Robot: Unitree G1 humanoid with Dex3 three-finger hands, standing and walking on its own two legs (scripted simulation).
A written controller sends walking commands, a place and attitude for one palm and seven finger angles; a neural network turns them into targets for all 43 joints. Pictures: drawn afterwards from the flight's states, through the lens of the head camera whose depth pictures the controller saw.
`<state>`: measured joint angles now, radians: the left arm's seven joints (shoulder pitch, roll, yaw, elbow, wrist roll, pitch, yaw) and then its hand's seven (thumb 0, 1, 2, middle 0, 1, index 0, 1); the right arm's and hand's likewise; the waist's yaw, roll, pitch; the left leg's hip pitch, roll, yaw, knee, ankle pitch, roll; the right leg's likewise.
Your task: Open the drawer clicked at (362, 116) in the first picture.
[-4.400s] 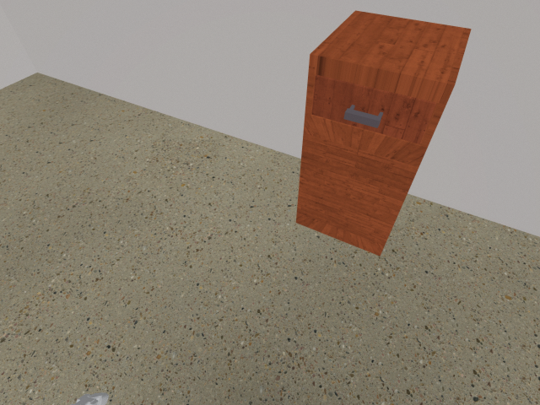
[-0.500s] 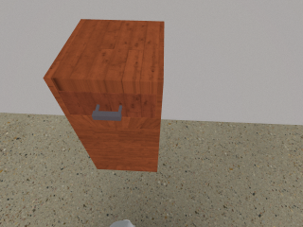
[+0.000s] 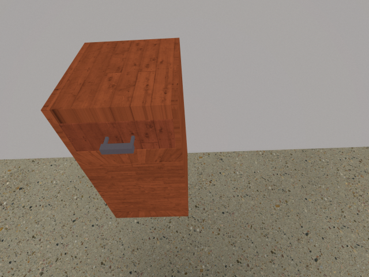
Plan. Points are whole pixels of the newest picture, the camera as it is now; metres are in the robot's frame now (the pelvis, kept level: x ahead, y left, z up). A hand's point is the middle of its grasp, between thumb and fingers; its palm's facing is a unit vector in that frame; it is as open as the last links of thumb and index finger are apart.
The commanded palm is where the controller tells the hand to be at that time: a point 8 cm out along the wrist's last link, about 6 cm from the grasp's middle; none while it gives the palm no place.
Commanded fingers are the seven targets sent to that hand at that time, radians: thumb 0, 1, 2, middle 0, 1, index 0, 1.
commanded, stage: come to a stop and stand still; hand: left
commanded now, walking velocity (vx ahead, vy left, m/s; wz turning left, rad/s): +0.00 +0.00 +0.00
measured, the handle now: (118, 143) +0.53 +0.26 -0.08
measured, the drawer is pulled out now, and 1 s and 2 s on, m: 0.00 0.00 0.00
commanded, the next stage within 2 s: look again from close up in 1.02 s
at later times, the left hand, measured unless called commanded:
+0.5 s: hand out of the picture +0.00 +0.12 -0.17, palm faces +0.06 -0.98 -0.16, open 7.3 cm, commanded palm none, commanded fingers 0.00 0.90 0.90 -0.20 -0.30 -0.20 -0.30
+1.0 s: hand out of the picture +0.03 +0.15 -0.17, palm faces +0.07 -0.98 -0.19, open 7.3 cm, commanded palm none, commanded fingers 0.00 0.90 0.90 -0.20 -0.30 -0.20 -0.30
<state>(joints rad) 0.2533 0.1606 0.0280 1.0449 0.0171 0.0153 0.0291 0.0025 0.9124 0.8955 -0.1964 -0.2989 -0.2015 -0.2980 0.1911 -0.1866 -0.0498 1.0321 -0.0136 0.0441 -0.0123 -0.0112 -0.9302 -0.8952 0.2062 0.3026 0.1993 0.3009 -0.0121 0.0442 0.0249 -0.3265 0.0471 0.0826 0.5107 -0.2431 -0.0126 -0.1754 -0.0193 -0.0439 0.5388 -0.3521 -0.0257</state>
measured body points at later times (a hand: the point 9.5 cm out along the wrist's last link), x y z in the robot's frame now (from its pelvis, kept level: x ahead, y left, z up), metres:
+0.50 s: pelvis +0.02 -0.03 +0.00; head +0.03 -0.04 +0.45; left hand +0.00 +0.18 -0.16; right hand -0.04 -0.23 -0.16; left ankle +0.05 +0.14 -0.73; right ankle -0.04 -0.10 -0.74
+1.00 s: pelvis +0.05 -0.02 +0.00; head +0.07 -0.02 +0.45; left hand +0.03 +0.20 -0.16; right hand +0.06 -0.24 -0.16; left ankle +0.05 +0.14 -0.73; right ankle -0.04 -0.10 -0.73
